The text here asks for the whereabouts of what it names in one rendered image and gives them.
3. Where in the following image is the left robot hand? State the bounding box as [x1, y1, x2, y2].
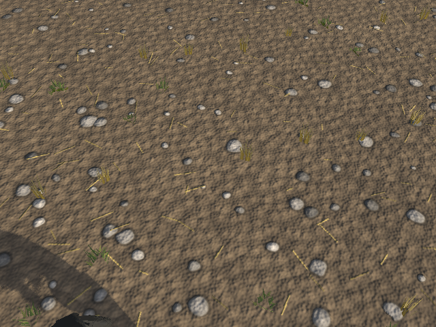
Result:
[51, 313, 112, 327]

